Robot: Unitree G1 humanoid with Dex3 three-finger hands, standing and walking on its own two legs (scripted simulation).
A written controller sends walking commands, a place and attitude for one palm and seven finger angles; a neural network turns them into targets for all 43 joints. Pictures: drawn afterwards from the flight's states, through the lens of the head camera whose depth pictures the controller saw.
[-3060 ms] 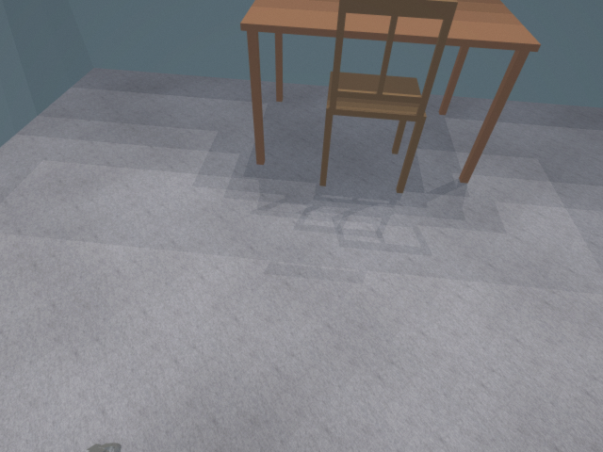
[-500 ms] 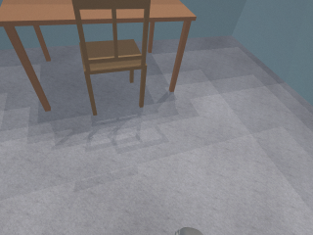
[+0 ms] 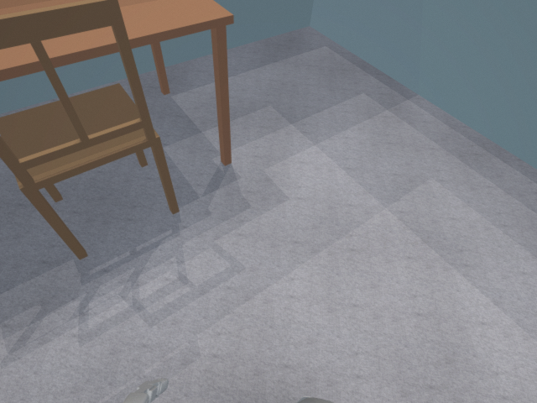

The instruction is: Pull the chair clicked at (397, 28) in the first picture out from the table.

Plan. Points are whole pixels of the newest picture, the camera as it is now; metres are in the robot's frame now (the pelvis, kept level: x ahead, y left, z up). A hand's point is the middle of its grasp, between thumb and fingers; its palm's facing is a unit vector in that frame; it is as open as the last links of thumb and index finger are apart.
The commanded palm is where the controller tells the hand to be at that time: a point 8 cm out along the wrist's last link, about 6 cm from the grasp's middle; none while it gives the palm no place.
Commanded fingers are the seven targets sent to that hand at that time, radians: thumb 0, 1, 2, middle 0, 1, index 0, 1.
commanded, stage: walk to a spot facing it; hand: left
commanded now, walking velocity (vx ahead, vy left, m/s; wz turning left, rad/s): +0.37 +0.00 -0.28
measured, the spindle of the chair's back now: (62, 96) +0.83 +0.56 -0.07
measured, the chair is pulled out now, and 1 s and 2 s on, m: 0.00 0.00 0.00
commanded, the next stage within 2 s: turn to face it in 0.70 s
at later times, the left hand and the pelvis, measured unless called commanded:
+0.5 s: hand (128, 344) +0.24 +0.25 -0.16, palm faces -0.11 -0.98 -0.16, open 7.4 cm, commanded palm none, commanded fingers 0.00 0.90 0.90 -0.20 -0.30 -0.20 -0.30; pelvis +0.23 +0.06 +0.02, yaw -12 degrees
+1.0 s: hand (226, 208) +0.53 +0.10 -0.13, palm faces -0.39 -0.89 -0.25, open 7.4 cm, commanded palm none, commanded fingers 0.00 0.90 0.90 -0.20 -0.30 -0.20 -0.30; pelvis +0.34 -0.02 +0.01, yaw -22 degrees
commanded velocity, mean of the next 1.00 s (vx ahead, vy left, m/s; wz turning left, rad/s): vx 0.15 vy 0.00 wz -0.23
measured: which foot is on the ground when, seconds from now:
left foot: up 0.00-0.34, down 0.36-0.82, up 0.84-1.00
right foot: down 0.00-0.38, up 0.40-0.80, down 0.82-1.00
